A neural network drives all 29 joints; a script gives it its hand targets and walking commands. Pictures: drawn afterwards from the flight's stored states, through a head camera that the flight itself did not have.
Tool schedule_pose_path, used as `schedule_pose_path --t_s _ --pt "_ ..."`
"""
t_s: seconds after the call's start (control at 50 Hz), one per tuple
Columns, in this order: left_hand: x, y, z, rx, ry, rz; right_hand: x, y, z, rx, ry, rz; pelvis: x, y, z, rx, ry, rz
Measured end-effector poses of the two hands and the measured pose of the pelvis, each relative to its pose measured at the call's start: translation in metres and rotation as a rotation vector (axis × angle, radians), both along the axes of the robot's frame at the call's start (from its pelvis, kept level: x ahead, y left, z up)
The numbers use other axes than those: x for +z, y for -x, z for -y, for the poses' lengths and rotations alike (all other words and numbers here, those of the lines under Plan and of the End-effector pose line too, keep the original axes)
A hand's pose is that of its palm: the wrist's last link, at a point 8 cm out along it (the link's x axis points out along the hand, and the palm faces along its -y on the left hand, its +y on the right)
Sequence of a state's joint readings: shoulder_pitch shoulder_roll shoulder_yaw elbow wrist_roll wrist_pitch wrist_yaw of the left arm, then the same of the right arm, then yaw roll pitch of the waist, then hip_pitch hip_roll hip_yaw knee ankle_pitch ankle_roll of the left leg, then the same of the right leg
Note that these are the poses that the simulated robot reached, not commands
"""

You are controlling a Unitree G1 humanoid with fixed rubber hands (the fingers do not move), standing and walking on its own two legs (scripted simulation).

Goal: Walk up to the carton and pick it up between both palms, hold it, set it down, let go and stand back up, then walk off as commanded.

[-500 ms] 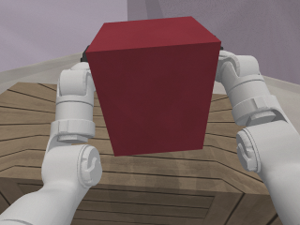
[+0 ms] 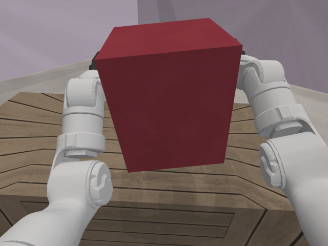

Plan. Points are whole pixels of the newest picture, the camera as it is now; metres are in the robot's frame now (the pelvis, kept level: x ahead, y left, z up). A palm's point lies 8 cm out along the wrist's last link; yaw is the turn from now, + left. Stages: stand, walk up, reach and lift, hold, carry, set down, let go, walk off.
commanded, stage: hold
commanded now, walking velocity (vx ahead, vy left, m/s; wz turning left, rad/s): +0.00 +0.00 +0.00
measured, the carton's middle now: (168, 94) +0.34 -0.01 +0.27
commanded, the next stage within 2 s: none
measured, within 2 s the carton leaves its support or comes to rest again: neither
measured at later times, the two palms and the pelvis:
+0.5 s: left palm (97, 78) +0.38 +0.14 +0.30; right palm (234, 68) +0.37 -0.16 +0.33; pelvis +0.00 +0.00 +0.00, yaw +0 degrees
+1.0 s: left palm (98, 81) +0.38 +0.14 +0.29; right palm (233, 68) +0.38 -0.16 +0.32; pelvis +0.01 +0.00 +0.00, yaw +0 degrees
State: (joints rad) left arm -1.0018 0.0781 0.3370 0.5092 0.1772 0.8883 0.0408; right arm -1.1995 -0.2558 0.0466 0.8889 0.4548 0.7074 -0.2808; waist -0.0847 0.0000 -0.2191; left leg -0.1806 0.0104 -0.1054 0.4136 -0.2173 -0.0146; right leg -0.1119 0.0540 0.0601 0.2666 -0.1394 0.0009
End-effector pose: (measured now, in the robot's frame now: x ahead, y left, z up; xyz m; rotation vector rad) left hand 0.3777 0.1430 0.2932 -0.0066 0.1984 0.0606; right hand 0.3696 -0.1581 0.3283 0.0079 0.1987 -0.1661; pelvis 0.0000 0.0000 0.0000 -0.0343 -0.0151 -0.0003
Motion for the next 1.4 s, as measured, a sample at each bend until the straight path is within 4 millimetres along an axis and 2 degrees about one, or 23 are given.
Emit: schedule_pose_path --t_s 0.3,0.48,0.72,1.0,1.2,1.4 --pt "0.003 -0.001 0.007 -0.002 0.000 -0.016 -0.001 0.000 0.007 -0.003 0.004 -0.016 0.000 0.002 0.005 0.003 -0.004 -0.004" --pt "0.003 -0.004 0.000 0.008 0.006 -0.015 -0.003 -0.005 0.001 0.008 0.004 -0.015 0.000 0.000 0.004 0.006 -0.002 -0.007" --pt "-0.006 -0.009 -0.007 0.013 0.013 -0.014 -0.003 -0.013 -0.008 0.013 0.008 -0.015 0.000 -0.006 0.002 0.013 0.003 -0.008" --pt "-0.005 -0.007 0.000 -0.003 -0.009 0.004 -0.006 -0.006 0.000 0.001 0.006 0.002 -0.001 -0.011 -0.002 0.001 0.006 0.012" --pt "-0.002 0.000 0.004 -0.003 -0.007 -0.005 -0.005 0.001 0.005 -0.003 -0.004 -0.007 0.000 -0.003 -0.001 -0.004 0.002 0.013" --pt "0.007 0.007 0.004 0.003 0.008 0.000 0.004 0.008 0.005 -0.003 -0.013 -0.001 0.000 0.006 0.004 0.008 -0.003 0.002"
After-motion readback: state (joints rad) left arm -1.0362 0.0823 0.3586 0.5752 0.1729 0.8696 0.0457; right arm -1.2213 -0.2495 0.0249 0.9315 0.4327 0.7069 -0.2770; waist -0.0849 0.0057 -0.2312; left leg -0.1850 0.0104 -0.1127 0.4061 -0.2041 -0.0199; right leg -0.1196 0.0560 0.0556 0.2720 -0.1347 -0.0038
